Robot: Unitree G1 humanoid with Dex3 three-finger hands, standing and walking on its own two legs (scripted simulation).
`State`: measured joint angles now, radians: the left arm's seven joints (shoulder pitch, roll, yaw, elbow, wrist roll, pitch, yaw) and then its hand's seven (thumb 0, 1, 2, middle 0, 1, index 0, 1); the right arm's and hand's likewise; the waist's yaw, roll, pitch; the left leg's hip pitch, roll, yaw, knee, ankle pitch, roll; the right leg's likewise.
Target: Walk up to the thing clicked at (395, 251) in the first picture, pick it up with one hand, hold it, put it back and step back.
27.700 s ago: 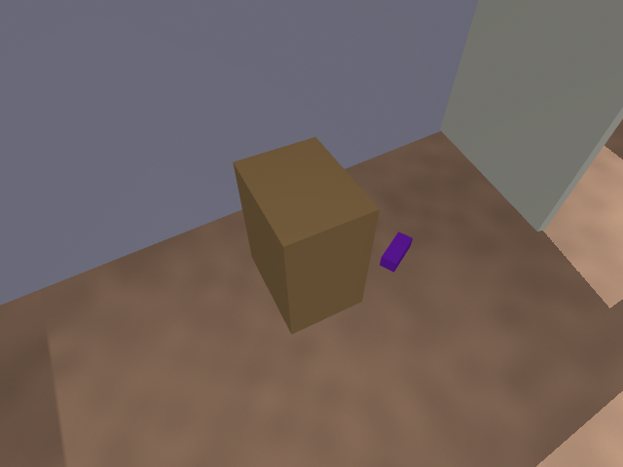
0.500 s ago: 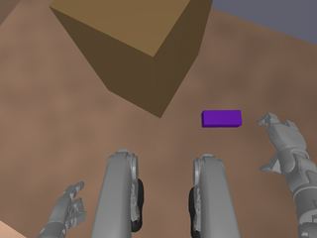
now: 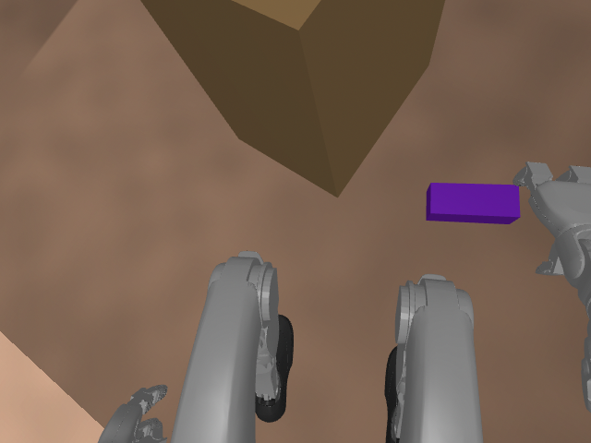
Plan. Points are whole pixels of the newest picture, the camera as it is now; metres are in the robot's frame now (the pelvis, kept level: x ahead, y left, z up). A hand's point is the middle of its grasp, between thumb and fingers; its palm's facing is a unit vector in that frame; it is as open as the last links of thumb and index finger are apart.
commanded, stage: rise first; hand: right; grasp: from above
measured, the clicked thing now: (470, 203) +0.50 -0.24 -0.35
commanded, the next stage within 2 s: none
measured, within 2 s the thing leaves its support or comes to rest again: neither
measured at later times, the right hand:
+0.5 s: hand (527, 218) +0.44 -0.29 -0.21, palm faces -0.48 +0.03 -0.88, open 13.9 cm
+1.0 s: hand (519, 216) +0.44 -0.28 -0.23, palm faces -0.48 +0.04 -0.88, open 14.0 cm
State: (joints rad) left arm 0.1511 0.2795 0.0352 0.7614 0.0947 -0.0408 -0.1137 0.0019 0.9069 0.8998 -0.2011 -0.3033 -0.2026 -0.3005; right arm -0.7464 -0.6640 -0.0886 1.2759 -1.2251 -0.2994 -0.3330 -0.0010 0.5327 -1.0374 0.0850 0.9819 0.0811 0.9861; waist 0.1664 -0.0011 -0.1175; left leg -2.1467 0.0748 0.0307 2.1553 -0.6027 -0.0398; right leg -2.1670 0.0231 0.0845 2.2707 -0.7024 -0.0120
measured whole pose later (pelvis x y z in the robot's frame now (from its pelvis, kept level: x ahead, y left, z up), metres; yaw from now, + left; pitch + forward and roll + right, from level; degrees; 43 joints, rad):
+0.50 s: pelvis +0.01 +0.00 -0.04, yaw +1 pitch +35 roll +7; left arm 0.13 0.27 0.00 0.77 0.16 -0.06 -0.15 0.00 0.91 0.90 -0.20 -0.30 -0.20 -0.30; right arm -0.88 -0.72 -0.12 1.44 -1.34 -0.30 -0.44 0.00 0.50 -0.98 0.09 1.03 0.11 1.01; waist 0.21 0.01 -0.07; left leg -2.26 0.07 0.02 2.27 -0.62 -0.05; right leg -2.27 0.03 0.09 2.38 -0.73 -0.01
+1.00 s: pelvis +0.01 +0.00 -0.04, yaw +1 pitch +35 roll +7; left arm 0.13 0.29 -0.01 0.76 0.18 -0.06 -0.16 0.00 0.91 0.90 -0.20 -0.30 -0.20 -0.30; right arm -0.89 -0.74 -0.12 1.45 -1.34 -0.31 -0.46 0.00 0.52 -1.00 0.10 1.00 0.10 1.00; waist 0.23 0.01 -0.05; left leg -2.28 0.07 0.03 2.29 -0.63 -0.05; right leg -2.29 0.03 0.10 2.42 -0.74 0.00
